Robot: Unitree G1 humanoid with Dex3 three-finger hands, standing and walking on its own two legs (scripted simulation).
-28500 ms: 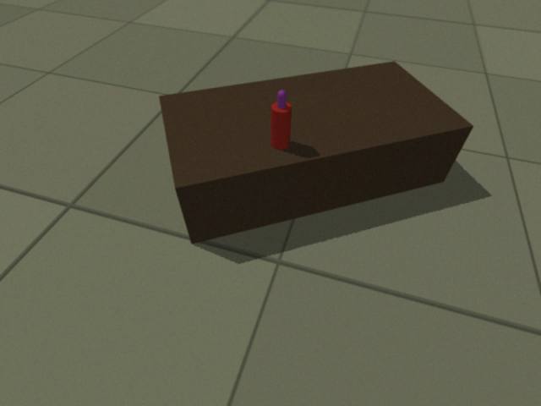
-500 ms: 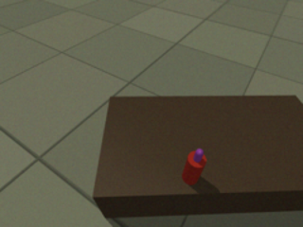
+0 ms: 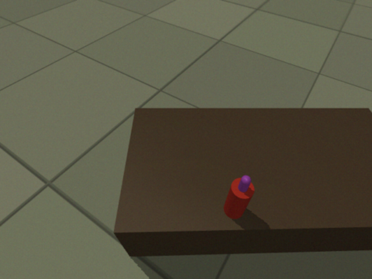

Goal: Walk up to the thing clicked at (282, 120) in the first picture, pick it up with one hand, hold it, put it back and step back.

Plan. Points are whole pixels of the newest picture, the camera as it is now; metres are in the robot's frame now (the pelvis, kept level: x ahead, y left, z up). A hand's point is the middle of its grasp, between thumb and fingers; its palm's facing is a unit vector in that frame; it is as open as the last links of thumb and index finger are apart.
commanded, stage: step back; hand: right
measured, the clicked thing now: (239, 195) +0.44 -0.19 -0.30
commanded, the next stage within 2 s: none
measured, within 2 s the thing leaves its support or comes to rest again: neither
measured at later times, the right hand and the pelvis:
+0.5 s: hand out of the picture +0.03 -0.29 -0.18, palm faces -0.13 +0.92 -0.38, open 7.4 cm; pelvis -0.08 -0.02 -0.02, yaw +4 degrees
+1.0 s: hand out of the picture -0.05 -0.25 -0.15, palm faces -0.06 +0.91 -0.40, open 7.4 cm; pelvis -0.20 +0.01 -0.02, yaw -1 degrees
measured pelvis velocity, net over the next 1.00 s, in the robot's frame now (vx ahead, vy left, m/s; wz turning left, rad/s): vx -0.20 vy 0.01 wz -0.01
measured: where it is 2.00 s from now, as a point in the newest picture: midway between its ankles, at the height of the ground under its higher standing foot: outside the picture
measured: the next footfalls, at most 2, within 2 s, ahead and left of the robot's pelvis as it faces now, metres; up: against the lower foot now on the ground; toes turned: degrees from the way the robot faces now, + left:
left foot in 0.60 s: -0.07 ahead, +0.12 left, +0.00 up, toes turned +3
right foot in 1.06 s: -0.21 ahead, -0.12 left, +0.00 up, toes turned +0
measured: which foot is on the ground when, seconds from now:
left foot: down 0.00-0.22, up 0.24-0.58, down 0.60-1.00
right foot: down 0.00-0.64, up 0.66-1.00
